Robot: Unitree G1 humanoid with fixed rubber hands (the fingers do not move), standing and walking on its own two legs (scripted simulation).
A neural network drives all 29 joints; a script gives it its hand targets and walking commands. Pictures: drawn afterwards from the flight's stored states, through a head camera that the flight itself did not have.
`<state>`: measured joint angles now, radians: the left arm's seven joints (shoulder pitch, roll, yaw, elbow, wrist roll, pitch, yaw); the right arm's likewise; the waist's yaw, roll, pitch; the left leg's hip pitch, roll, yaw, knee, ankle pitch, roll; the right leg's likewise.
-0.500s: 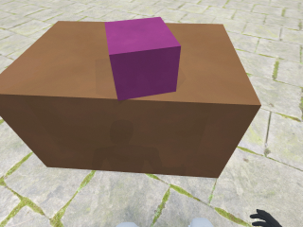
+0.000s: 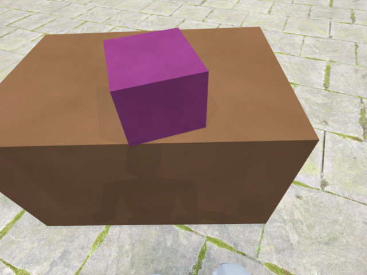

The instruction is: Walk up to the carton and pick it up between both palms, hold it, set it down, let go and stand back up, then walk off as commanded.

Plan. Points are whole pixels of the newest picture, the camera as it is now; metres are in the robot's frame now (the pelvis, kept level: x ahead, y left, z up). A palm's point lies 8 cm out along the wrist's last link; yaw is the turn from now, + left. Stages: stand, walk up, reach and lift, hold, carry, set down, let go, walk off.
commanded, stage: walk up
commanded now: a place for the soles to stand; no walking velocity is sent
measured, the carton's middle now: (155, 84) +0.65 +0.09 +0.06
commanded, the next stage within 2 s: none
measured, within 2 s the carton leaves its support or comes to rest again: neither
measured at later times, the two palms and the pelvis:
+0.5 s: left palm out of the picture +0.10 +0.43 -0.08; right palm (275, 259) +0.18 -0.18 -0.07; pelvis +0.04 +0.11 -0.01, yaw +2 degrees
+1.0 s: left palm out of the picture +0.10 +0.42 -0.06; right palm out of the picture +0.07 -0.20 -0.10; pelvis +0.00 +0.12 -0.01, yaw -5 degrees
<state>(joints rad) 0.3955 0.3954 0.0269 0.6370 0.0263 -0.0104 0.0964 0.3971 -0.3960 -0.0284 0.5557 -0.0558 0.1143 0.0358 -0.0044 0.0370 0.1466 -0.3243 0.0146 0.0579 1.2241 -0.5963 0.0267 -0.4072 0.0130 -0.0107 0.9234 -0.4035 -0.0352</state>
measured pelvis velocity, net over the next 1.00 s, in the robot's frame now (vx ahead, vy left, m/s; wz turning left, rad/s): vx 0.00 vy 0.12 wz -0.08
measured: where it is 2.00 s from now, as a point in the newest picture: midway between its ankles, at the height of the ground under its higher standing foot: outside the picture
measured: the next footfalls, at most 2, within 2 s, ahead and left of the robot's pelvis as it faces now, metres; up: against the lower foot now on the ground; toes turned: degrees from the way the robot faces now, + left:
left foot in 0.38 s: +0.14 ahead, +0.19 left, +0.00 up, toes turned +5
right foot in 0.80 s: +0.13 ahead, -0.01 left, +0.00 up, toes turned -2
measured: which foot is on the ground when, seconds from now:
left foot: up 0.00-0.36, down 0.38-0.86, up 0.88-1.00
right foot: down 0.00-0.38, up 0.40-0.78, down 0.80-1.00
